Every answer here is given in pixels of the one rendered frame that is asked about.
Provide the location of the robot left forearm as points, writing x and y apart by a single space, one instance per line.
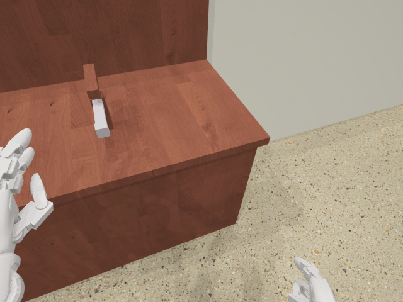
11 283

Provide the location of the tap lever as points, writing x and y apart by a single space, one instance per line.
100 125

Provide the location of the counter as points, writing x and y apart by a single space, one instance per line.
181 147

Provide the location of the robot right hand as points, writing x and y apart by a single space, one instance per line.
318 289

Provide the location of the robot left hand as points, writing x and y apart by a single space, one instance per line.
14 160

